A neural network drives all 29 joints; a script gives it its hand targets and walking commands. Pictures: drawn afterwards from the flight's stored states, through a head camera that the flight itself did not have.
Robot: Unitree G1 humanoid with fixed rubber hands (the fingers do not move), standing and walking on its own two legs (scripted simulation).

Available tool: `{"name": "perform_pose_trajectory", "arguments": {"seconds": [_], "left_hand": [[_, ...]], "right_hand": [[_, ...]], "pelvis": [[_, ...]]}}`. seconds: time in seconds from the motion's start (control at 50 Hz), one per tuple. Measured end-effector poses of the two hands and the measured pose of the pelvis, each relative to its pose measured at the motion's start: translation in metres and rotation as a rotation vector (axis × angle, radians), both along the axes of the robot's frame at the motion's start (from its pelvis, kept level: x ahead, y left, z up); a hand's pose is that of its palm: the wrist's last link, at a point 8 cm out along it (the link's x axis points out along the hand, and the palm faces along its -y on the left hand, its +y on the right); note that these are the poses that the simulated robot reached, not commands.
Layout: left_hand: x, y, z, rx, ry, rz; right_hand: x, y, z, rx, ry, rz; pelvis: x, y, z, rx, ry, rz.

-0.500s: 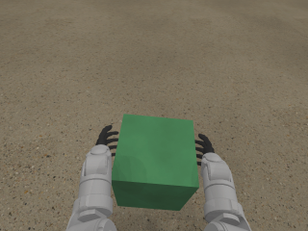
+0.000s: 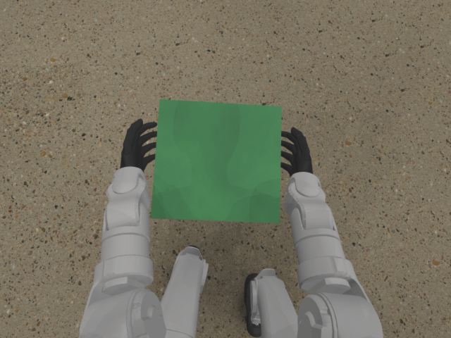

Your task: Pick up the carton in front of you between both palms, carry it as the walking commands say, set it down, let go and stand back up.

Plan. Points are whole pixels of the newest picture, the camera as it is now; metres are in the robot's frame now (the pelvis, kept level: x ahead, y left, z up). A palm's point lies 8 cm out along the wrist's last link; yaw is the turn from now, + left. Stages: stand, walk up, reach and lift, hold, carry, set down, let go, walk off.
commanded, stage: set down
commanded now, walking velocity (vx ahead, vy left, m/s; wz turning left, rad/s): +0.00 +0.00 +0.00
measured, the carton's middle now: (217, 169) +0.41 +0.09 -0.16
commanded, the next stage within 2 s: none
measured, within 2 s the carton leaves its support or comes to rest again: rests again in 1.64 s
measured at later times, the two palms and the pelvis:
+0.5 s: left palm (143, 178) +0.37 +0.25 -0.22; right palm (269, 165) +0.46 -0.03 -0.22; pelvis -0.03 +0.01 -0.13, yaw -1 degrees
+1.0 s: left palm (149, 188) +0.37 +0.27 -0.37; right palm (250, 166) +0.49 +0.00 -0.37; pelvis -0.06 +0.00 -0.23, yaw -1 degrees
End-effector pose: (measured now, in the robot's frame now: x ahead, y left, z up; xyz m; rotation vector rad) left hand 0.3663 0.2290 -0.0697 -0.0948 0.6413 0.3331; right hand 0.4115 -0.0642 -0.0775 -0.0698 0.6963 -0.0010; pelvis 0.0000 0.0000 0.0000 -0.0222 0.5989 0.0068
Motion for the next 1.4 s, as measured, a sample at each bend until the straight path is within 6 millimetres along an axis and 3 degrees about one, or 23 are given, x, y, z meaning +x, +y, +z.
{"name": "perform_pose_trajectory", "arguments": {"seconds": [0.16, 0.56, 1.1, 1.24, 1.4], "left_hand": [[0.006, 0.011, -0.037, -0.003, 0.035, 0.035], [0.006, 0.028, -0.17, 0.009, 0.065, 0.126], [0.008, 0.048, -0.326, 0.035, 0.146, 0.213], [0.007, 0.044, -0.347, 0.038, 0.183, 0.211], [0.01, 0.041, -0.351, 0.033, 0.183, 0.2]], "right_hand": [[0.018, 0.013, -0.036, -0.018, 0.032, 0.042], [0.053, 0.038, -0.164, -0.046, 0.047, 0.167], [0.089, 0.071, -0.326, -0.082, 0.089, 0.327], [0.092, 0.068, -0.35, -0.078, 0.104, 0.343], [0.098, 0.066, -0.352, -0.093, 0.098, 0.365]], "pelvis": [[-0.011, 0.008, -0.037, -0.006, 0.073, -0.003], [-0.034, 0.01, -0.142, -0.015, 0.199, -0.009], [-0.059, -0.004, -0.243, 0.033, 0.228, -0.039], [-0.054, -0.002, -0.254, 0.052, 0.213, -0.059], [-0.05, -0.007, -0.258, 0.065, 0.219, -0.057]]}}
